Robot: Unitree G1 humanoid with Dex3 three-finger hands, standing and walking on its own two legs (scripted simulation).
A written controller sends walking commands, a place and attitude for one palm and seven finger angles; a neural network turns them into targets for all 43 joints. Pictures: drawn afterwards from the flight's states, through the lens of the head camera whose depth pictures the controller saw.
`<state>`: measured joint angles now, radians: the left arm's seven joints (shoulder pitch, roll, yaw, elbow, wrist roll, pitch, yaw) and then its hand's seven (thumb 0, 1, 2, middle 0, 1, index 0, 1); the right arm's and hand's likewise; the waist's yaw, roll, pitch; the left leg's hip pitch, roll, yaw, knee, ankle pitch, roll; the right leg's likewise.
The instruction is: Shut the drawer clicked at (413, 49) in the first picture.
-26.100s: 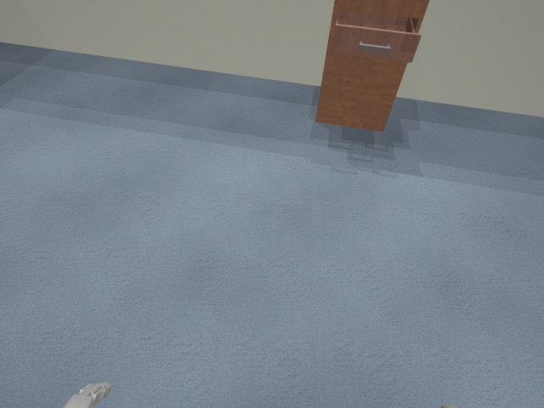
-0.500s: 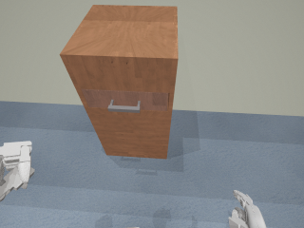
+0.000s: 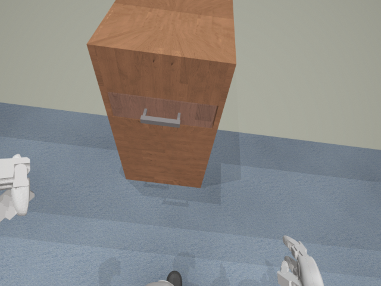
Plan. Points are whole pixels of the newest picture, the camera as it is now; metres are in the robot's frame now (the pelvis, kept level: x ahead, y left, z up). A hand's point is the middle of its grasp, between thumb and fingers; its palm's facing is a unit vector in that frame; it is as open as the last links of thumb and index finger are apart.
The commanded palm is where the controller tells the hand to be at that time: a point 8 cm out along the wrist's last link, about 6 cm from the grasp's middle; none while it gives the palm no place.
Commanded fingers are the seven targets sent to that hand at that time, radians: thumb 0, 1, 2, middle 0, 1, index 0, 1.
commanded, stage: step back with the hand held close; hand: left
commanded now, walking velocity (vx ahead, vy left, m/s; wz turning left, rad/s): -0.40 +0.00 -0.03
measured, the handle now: (161, 117) +0.67 +0.13 -0.17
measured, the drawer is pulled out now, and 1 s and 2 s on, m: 0.00 0.00 0.00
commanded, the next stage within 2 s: stop stepping back and stand still in 0.44 s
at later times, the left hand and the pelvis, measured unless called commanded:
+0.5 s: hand out of the picture +0.11 +0.25 +0.18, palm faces +0.33 -0.86 -0.38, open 3.2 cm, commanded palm +0.04 +0.28 +0.18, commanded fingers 0.00 0.90 0.90 -1.40 -1.60 -1.40 -1.60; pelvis -0.10 +0.01 -0.02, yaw -4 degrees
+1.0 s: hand out of the picture -0.01 +0.25 +0.17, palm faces +0.26 -0.89 -0.38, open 3.3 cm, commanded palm -0.08 +0.30 +0.18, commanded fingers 0.00 0.90 0.90 -1.40 -1.60 -1.40 -1.60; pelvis -0.23 +0.03 +0.00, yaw -4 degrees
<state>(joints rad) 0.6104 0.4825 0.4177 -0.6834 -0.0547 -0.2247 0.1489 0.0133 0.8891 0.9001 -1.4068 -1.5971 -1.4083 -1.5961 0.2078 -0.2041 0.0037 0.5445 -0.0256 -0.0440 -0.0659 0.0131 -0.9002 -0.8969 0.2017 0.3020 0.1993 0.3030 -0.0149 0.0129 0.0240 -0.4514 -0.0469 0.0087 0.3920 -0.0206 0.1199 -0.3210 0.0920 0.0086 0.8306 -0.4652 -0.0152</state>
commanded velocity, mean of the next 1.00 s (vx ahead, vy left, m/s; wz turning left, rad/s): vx -0.09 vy -0.04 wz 0.02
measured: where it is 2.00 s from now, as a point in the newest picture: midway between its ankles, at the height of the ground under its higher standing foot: outside the picture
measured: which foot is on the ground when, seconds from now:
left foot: down 0.00-0.32, up 0.34-0.40, down 0.42-0.62, up 0.64-0.78, down 0.80-1.00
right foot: up 0.00-0.22, down 0.24-0.82, up 0.84-1.00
